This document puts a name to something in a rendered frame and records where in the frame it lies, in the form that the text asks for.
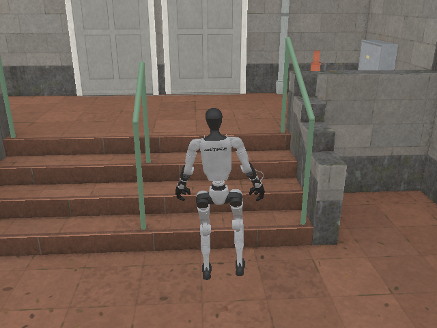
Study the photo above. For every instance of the right robot hand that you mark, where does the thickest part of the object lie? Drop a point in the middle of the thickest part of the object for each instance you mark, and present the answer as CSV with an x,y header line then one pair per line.
x,y
258,190

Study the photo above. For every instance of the left robot hand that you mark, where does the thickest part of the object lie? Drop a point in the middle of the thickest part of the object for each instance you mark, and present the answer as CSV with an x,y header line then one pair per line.
x,y
183,191

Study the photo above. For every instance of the right robot forearm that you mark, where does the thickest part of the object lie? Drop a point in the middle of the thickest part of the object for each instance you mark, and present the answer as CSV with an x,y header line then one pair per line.
x,y
254,178

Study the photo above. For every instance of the right robot shin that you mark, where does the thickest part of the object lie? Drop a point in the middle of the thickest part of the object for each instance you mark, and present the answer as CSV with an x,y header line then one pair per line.
x,y
239,242

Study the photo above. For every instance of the left robot forearm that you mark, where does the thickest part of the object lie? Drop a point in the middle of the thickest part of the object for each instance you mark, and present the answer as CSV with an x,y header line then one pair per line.
x,y
183,179

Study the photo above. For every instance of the robot right thigh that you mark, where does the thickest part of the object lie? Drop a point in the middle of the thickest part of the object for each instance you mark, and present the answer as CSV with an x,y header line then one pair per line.
x,y
236,202

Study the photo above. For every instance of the right robot upper arm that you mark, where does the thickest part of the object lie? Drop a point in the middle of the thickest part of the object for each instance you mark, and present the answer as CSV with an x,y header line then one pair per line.
x,y
237,143

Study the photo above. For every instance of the left robot upper arm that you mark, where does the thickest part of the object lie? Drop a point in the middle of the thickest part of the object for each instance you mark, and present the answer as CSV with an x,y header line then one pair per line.
x,y
190,156

